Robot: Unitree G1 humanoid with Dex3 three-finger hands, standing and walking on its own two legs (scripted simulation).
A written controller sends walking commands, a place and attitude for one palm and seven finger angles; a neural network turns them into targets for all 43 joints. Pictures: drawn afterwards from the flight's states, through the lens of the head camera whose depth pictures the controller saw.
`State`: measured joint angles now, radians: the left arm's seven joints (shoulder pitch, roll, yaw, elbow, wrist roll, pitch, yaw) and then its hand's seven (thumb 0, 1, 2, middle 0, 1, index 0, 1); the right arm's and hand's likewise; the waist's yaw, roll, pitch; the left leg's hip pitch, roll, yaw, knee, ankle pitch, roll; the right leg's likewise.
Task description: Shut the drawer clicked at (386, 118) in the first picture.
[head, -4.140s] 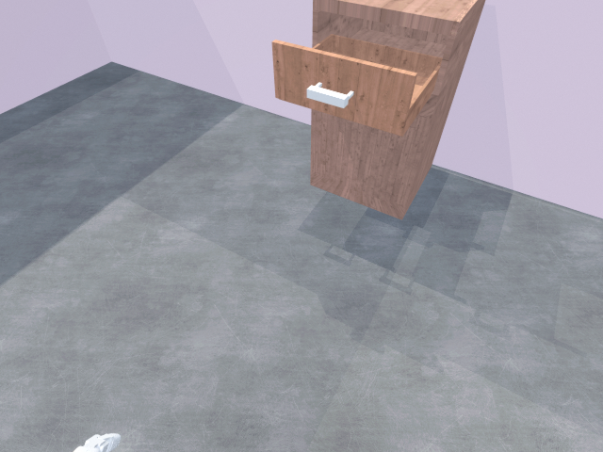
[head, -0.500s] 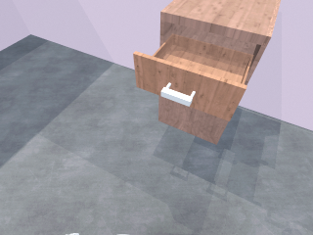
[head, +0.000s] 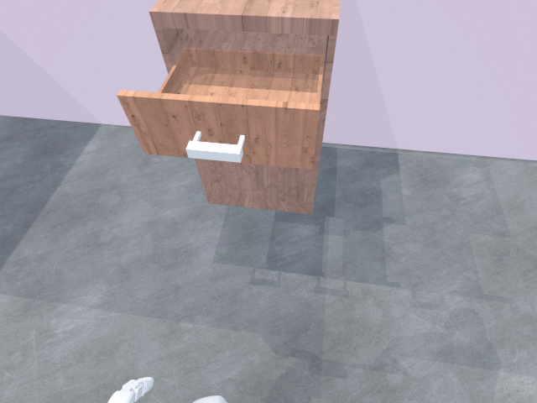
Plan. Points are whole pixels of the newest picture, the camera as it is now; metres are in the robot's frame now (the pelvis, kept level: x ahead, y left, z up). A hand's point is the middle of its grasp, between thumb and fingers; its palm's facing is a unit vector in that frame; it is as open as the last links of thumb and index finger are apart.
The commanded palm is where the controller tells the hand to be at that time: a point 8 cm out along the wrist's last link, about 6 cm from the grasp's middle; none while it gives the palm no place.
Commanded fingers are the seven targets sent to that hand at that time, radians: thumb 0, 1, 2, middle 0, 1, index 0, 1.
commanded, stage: take the last steps up to it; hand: left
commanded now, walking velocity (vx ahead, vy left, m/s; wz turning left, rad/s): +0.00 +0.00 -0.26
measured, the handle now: (217, 144) +0.63 +0.14 -0.04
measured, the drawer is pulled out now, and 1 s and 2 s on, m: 0.29 0.29 0.29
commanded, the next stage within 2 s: come to a stop and stand still in 1.22 s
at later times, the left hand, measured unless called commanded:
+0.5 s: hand out of the picture +0.10 +0.20 -0.16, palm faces -0.08 -0.99 -0.15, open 7.4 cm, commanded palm none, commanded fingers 0.00 0.90 0.90 -0.20 -0.30 -0.20 -0.30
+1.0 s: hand (204, 349) +0.22 +0.13 -0.15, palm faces -0.03 -0.98 -0.20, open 7.2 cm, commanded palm none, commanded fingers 0.00 0.90 0.90 -0.20 -0.30 -0.20 -0.30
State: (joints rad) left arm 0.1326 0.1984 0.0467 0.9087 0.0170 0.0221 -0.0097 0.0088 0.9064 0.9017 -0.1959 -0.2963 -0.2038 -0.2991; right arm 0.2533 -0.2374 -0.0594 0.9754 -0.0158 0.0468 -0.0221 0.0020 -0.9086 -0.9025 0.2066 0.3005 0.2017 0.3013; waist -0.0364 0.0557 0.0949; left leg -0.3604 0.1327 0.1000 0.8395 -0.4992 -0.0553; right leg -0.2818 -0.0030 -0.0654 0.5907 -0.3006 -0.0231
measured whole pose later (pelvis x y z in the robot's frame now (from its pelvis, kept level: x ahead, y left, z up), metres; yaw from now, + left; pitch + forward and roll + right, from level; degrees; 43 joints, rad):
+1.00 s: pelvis +0.18 -0.05 +0.02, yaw -4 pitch +0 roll -1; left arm 0.27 0.17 0.05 1.06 0.03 -0.06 0.01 -0.01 0.93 0.90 -0.20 -0.30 -0.20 -0.30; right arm 0.24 -0.18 -0.06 1.05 -0.03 -0.02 0.01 0.00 -0.92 -0.90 0.20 0.30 0.19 0.30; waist -0.01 0.02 0.02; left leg -0.49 0.13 0.10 0.86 -0.25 -0.04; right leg -0.14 -0.03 -0.20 0.38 -0.23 -0.03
